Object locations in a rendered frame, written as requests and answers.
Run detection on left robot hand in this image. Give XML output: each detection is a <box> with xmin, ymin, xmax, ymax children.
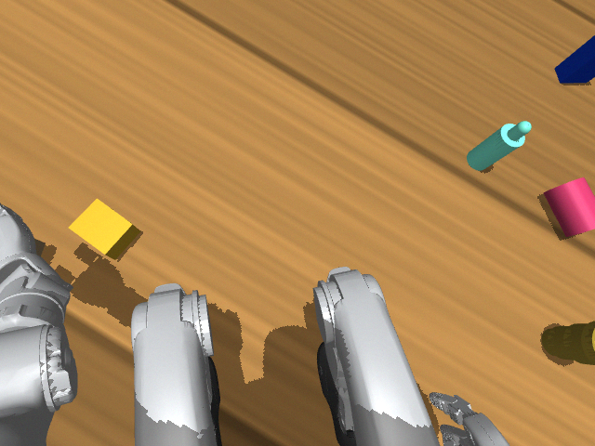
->
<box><xmin>0</xmin><ymin>204</ymin><xmax>73</xmax><ymax>291</ymax></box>

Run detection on left robot arm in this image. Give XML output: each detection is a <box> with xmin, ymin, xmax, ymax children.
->
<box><xmin>0</xmin><ymin>253</ymin><xmax>78</xmax><ymax>446</ymax></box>

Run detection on right robot foot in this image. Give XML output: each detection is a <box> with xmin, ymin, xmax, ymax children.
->
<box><xmin>317</xmin><ymin>342</ymin><xmax>357</xmax><ymax>446</ymax></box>

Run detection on right robot hand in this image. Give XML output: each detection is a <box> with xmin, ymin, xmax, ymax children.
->
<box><xmin>429</xmin><ymin>392</ymin><xmax>510</xmax><ymax>446</ymax></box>

